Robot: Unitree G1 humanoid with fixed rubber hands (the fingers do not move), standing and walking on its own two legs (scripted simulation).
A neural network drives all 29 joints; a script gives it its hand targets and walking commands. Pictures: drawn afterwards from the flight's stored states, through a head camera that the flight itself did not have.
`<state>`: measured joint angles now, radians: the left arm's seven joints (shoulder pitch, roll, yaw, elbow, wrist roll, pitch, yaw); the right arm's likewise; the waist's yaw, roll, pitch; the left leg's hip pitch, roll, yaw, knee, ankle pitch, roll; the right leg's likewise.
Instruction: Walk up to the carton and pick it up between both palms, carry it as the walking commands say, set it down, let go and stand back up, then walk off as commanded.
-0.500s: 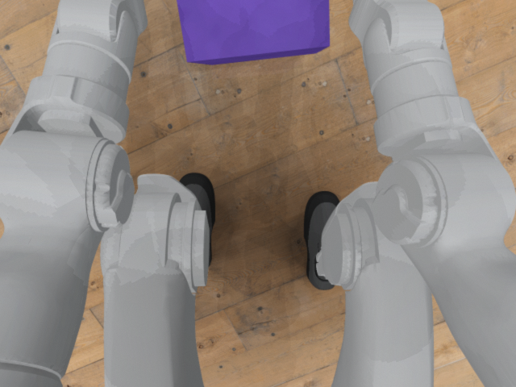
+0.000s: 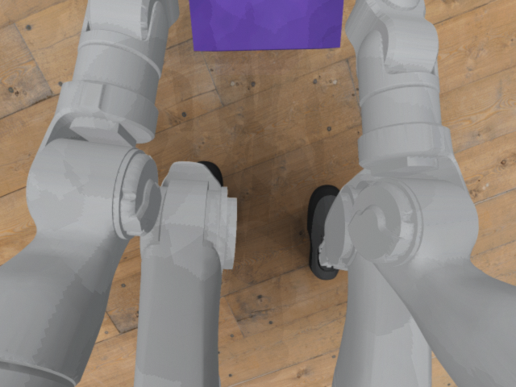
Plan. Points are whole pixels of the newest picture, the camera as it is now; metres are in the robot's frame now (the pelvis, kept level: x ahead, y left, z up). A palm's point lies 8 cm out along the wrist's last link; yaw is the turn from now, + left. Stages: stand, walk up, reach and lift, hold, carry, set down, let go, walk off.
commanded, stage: reach and lift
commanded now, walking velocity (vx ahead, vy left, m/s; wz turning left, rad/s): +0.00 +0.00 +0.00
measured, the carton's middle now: out of the picture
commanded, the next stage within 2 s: none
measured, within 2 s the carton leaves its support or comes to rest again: neither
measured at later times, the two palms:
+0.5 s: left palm out of the picture +0.53 +0.16 -0.10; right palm out of the picture +0.53 -0.08 -0.08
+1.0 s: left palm out of the picture +0.51 +0.16 -0.04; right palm out of the picture +0.52 -0.08 -0.02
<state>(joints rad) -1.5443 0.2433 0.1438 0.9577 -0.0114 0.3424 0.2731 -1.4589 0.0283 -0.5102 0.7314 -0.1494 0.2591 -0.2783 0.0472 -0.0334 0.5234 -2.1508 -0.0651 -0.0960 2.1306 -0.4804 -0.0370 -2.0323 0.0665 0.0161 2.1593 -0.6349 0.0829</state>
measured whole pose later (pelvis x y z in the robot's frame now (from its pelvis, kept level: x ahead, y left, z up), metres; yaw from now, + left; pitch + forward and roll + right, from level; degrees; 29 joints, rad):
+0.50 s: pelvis -0.01 -0.01 +0.02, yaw +0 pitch +25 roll -3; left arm -1.46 0.15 0.25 0.80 0.06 0.38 0.31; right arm -1.38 0.05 -0.46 0.58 -0.11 0.33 -0.34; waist 0.04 -0.04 0.52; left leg -2.03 -0.04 -0.09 2.05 -0.46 -0.05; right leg -1.94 0.09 0.03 2.09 -0.59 0.08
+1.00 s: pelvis -0.02 +0.00 +0.07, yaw +1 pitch +22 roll -4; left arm -1.37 0.08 0.27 0.68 0.10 0.44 0.34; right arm -1.32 0.07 -0.49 0.52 -0.16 0.38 -0.27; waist 0.03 -0.02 0.52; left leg -1.85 -0.05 -0.08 1.90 -0.44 -0.02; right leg -1.75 0.08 0.04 1.93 -0.57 0.09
